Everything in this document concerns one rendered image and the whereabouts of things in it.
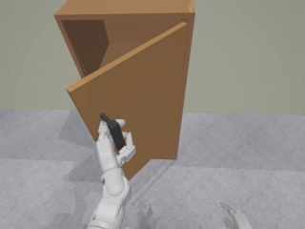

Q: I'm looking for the right robot hand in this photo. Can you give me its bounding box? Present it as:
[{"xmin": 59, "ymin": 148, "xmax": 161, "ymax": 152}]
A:
[{"xmin": 218, "ymin": 199, "xmax": 254, "ymax": 229}]

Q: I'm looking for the cupboard door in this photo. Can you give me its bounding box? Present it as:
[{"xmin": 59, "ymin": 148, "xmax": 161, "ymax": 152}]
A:
[{"xmin": 66, "ymin": 22, "xmax": 188, "ymax": 180}]

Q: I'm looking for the handle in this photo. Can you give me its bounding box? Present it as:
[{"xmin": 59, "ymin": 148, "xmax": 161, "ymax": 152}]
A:
[{"xmin": 100, "ymin": 113, "xmax": 126, "ymax": 152}]

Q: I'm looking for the left robot forearm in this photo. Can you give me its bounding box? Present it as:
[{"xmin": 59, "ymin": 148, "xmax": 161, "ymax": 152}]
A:
[{"xmin": 86, "ymin": 168, "xmax": 132, "ymax": 229}]

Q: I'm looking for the left robot hand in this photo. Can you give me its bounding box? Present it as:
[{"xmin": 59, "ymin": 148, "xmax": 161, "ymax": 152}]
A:
[{"xmin": 95, "ymin": 119, "xmax": 136, "ymax": 174}]

